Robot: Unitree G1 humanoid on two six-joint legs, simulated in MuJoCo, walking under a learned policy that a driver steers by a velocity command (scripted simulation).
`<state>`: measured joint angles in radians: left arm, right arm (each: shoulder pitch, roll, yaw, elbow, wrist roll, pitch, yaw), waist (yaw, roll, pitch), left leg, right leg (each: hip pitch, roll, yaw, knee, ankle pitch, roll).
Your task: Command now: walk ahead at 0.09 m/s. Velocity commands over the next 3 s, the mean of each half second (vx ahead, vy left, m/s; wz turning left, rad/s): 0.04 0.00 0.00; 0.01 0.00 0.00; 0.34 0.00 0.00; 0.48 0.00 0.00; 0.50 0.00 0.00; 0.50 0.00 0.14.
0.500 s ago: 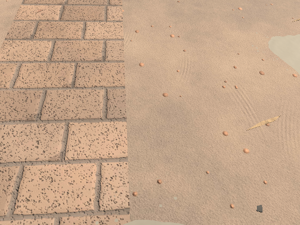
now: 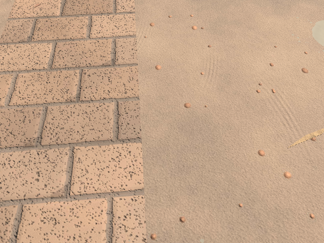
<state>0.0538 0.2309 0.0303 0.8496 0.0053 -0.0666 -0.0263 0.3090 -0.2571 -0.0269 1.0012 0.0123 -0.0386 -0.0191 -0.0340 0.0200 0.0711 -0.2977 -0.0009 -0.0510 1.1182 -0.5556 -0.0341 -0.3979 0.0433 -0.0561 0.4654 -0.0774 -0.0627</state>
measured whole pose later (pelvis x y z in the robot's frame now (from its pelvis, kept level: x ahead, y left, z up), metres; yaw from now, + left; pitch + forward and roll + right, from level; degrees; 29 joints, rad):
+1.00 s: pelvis +0.10 +0.03 +0.01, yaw -1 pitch -2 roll +0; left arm 0.15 0.22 0.03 1.12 -0.01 0.01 0.04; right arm 0.24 -0.21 -0.03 1.07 0.00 0.00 -0.04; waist 0.00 0.00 0.03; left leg -0.14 0.00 0.02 0.50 -0.32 0.00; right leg -0.21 -0.01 -0.01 0.49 -0.25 -0.01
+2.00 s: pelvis +0.52 +0.01 +0.02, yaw +0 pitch +1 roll -2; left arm 0.32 0.24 0.05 1.04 0.00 -0.10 -0.01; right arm 0.13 -0.26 -0.07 0.88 0.01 -0.09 -0.02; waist 0.06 0.03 0.00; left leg -0.71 0.16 -0.05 0.89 -0.06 0.01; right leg -0.09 0.08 -0.06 0.23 -0.15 -0.07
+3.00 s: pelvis +1.08 +0.01 +0.02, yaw +5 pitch +1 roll -1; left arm 0.26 0.23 0.07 0.99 0.02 -0.11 -0.01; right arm 0.23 -0.27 -0.08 0.93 0.04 -0.06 -0.02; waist 0.03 0.05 0.02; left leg -0.62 0.11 -0.06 1.13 -0.24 0.05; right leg -0.16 0.03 -0.15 0.33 -0.18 -0.06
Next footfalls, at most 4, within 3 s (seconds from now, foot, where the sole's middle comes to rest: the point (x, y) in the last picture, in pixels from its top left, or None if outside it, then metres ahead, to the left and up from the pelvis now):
0.18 left None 0.10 0.15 -0.76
1.68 right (185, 220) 0.54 -0.07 -0.77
2.22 left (126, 161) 0.82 0.18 -0.76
2.78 right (176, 109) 1.13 -0.07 -0.77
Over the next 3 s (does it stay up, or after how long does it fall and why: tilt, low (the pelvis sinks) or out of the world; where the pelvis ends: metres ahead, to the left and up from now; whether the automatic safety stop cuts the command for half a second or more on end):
stays up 1.08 0.01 0.02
